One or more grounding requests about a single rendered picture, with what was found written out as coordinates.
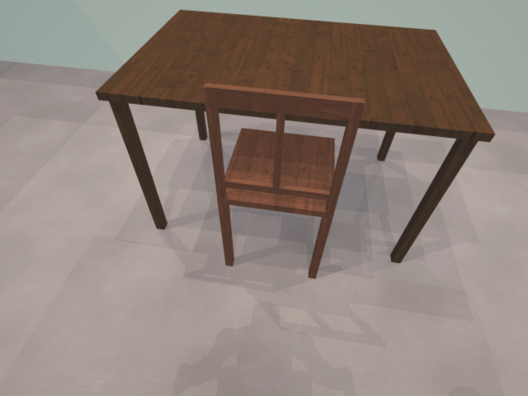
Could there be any chair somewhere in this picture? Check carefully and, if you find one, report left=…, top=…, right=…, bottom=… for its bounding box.
left=203, top=83, right=365, bottom=279

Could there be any table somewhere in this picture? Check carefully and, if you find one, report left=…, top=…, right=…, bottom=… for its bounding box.
left=96, top=10, right=495, bottom=263

